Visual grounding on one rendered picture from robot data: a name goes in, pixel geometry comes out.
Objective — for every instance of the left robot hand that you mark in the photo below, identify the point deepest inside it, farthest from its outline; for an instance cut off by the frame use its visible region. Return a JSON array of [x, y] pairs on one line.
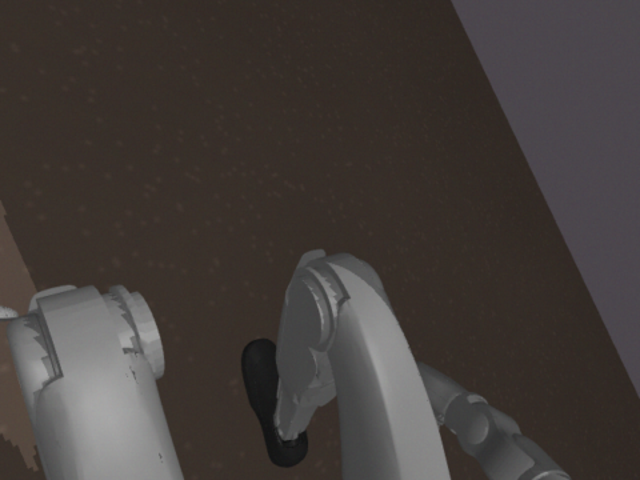
[[7, 314]]

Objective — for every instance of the right robot foot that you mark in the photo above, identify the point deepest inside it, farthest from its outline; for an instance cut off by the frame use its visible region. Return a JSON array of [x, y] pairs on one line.
[[260, 375]]

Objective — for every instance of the right robot arm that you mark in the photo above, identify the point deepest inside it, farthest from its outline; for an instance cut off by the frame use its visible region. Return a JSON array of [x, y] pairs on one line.
[[495, 440]]

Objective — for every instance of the right robot hand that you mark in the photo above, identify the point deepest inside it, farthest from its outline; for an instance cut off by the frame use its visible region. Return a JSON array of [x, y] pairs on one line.
[[441, 390]]

